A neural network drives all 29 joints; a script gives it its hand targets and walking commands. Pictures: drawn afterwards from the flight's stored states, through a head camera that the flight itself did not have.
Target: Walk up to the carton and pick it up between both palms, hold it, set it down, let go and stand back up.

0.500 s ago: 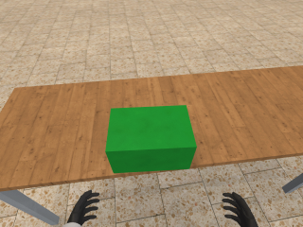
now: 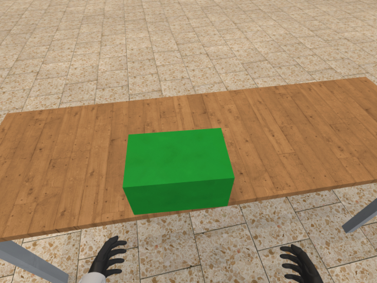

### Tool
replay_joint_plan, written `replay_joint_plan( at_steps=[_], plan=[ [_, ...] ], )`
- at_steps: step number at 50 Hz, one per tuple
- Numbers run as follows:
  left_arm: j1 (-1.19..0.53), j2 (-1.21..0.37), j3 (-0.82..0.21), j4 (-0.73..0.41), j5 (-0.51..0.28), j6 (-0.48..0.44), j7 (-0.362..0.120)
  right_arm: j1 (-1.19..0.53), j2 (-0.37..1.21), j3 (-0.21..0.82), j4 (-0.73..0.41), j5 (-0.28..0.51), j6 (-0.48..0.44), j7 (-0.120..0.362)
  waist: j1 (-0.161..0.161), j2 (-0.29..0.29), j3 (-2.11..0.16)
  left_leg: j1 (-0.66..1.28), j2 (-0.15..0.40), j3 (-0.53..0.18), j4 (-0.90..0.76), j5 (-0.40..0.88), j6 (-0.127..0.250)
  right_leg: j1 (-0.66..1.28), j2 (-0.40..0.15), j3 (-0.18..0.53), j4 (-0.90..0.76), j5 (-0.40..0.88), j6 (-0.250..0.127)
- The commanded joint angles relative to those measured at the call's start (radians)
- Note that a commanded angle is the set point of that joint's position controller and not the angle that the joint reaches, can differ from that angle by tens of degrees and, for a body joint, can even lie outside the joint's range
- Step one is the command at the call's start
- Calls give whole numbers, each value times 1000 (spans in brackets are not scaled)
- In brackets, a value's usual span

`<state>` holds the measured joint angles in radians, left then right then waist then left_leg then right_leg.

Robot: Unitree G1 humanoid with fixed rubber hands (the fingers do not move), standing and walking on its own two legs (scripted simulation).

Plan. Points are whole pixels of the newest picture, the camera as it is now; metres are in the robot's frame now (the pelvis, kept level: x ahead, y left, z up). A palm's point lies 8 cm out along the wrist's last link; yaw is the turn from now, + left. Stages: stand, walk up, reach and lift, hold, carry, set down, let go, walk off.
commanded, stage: let go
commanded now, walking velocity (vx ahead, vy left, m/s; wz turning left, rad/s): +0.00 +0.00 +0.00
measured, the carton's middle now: (178, 170) +0.41 +0.07 -0.05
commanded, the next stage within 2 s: stand in 0.10 s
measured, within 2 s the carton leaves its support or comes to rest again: neither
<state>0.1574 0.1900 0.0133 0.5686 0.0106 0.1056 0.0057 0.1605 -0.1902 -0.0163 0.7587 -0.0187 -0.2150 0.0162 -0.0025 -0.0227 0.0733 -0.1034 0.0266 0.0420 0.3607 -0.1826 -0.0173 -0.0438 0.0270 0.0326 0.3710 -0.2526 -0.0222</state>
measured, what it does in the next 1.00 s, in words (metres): stands, turning left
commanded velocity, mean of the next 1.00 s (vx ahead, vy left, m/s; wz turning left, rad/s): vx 0.00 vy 0.00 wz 0.00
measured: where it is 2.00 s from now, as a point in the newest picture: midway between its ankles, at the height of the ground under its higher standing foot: outside the picture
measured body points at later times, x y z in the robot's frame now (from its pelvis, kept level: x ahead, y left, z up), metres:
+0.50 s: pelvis -0.01 +0.01 -0.02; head -0.01 +0.02 +0.43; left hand +0.00 +0.29 -0.16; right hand +0.11 -0.22 -0.14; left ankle +0.01 +0.13 -0.75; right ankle -0.03 -0.10 -0.75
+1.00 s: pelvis +0.00 +0.01 -0.01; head +0.00 +0.01 +0.44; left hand -0.07 +0.24 -0.16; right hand +0.10 -0.21 -0.15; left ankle +0.01 +0.13 -0.75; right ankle -0.03 -0.10 -0.75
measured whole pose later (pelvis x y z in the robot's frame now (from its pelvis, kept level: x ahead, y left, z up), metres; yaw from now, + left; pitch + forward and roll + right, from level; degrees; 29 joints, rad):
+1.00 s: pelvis +0.00 +0.01 -0.01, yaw +15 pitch +0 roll -1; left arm 0.34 0.19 0.06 1.00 0.03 0.02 0.03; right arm 0.35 -0.16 -0.04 0.86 -0.02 0.01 -0.02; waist 0.03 0.00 -0.01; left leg -0.32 -0.07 -0.18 0.53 -0.21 0.00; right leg -0.13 -0.02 -0.17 0.46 -0.34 -0.01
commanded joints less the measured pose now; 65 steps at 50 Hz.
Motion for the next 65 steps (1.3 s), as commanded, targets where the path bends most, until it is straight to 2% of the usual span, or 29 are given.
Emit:
replay_joint_plan(
  at_steps=[1,2,3,5,6,7,8,9,10,11,12,15,19,21,23,24,26,28,29,31,33,34,37,40,45,53,55,59,65],
  plan=[
    [-85,113,33,-133,-2,-22,8,-79,-102,-32,-131,-2,-19,-2,8,2,-87,219,-25,30,-5,148,2,-235,-23,-43,-107,193,29],
    [-88,113,31,-136,-3,-21,10,-79,-101,-34,-135,-3,-16,-1,7,4,-85,217,-24,31,-6,140,2,-239,-24,-42,-107,184,28],
    [-56,88,25,-166,-30,-32,7,-59,-125,-67,-226,1,-19,-4,56,-38,-103,136,-52,44,34,130,-14,-199,-26,-37,-82,154,34],
    [-68,103,27,-160,-29,-29,3,-48,-120,-59,-222,-1,-9,-9,37,-8,-98,145,-47,44,33,110,-14,-220,-25,-35,-78,157,28],
    [-49,230,89,-52,82,-60,-6,144,-164,-72,-55,5,109,-17,-25,10,-81,-199,95,-120,84,487,20,-12,-60,-40,71,135,42],
    [-18,222,100,-68,73,-64,-8,211,-181,-75,-55,-5,160,-14,-1,53,-91,-313,87,-142,68,388,21,70,-74,-24,82,72,32],
    [62,173,89,-57,54,-77,-7,109,-180,-72,-89,-10,178,-14,74,107,-124,-232,81,-120,116,393,29,3,-81,-15,88,134,37],
    [114,155,78,-15,34,-83,-11,52,-156,-69,-125,-13,188,-8,76,94,-170,-176,63,-106,160,362,31,-55,-79,-19,97,163,32],
    [84,172,80,1,29,-79,-12,79,-132,-66,-137,-9,193,-4,38,51,-180,-241,34,-104,176,294,20,-25,-94,-25,102,176,12],
    [47,182,87,-1,29,-72,-10,120,-122,-62,-127,-2,196,-1,29,-3,-181,-321,3,-90,199,191,3,20,-136,-10,85,192,-17],
    [49,178,88,1,29,-67,-5,121,-122,-60,-124,-6,197,2,45,-46,-184,-326,-11,-77,233,115,-7,-6,-177,19,54,182,-48],
    [30,158,84,32,32,-64,4,126,-130,-64,-123,-24,204,7,23,-45,-112,-296,-9,-95,247,101,0,-136,-192,15,26,32,-77],
    [73,147,90,76,29,-68,12,164,-170,-75,-106,-26,202,-4,33,93,-85,-272,22,-216,176,301,45,-193,-96,-77,102,-144,-27],
    [107,135,87,99,26,-70,13,183,-191,-80,-102,-24,206,-13,34,193,-85,-302,69,-337,86,226,85,-170,-52,-97,161,-173,-12],
    [146,131,86,129,21,-77,14,192,-182,-76,-98,-22,213,-22,37,210,-109,-309,89,-412,12,91,107,-138,-33,-93,178,-177,-13],
    [176,128,84,145,19,-82,14,175,-175,-73,-101,-21,216,-25,47,194,-111,-313,83,-414,2,25,104,-124,-41,-82,152,-162,-19],
    [183,149,85,169,24,-93,16,156,-148,-68,-105,-12,221,-27,47,91,-82,-334,23,-334,43,-88,63,-139,-102,-27,48,-166,-42],
    [151,186,91,187,33,-101,20,184,-110,-60,-92,-8,216,-22,17,-51,-55,-338,-51,-213,163,-53,35,-154,-200,65,-60,-145,-78],
    [145,185,91,201,34,-103,22,197,-102,-57,-81,-12,214,-19,7,-75,-56,-303,-59,-170,208,-21,32,-173,-241,81,-81,-103,-97],
    [134,171,86,221,29,-106,26,221,-99,-55,-64,-19,209,-14,-11,-56,-61,-246,-40,-174,194,35,40,-194,-223,19,-48,-31,-88],
    [160,172,90,245,25,-102,30,226,-117,-59,-50,-14,207,-17,1,-19,-48,-246,-31,-211,172,130,53,-189,-163,-50,-16,-83,-55],
    [172,156,87,248,22,-95,28,245,-126,-63,-29,-15,205,-18,13,43,-40,-239,-23,-237,134,127,49,-198,-132,-70,-3,-152,-43],
    [226,123,77,292,17,-86,24,235,-125,-59,-12,-15,212,-28,32,82,-6,-290,18,-335,53,10,74,-163,-91,-85,20,-161,-19],
    [252,129,77,329,23,-88,21,212,-118,-53,-6,-15,213,-37,47,121,-11,-344,1,-344,-12,-78,66,-89,-90,-88,25,-110,-20],
    [255,118,72,378,27,-99,26,215,-106,-53,29,-7,212,-38,43,108,-24,-320,-13,-326,7,-32,62,-53,-109,-88,-5,-60,-27],
    [232,93,64,447,20,-103,40,243,-79,-52,96,-6,209,-51,31,25,-36,-271,-36,-240,133,198,54,-34,-142,-106,-15,21,-41],
    [232,93,64,461,17,-99,42,236,-62,-46,107,0,209,-50,34,-25,-38,-265,-36,-221,151,206,48,-35,-158,-109,-13,66,-47],
    [235,99,65,486,16,-91,46,265,-62,-41,147,-4,208,-62,29,16,-34,-270,-24,-226,157,332,60,7,-147,-138,51,162,-43],
    [239,81,56,521,13,-81,50,238,-49,-32,178,-3,227,-71,40,51,2,-271,-24,-252,150,300,62,-24,-126,-144,46,55,-36]
  ],
)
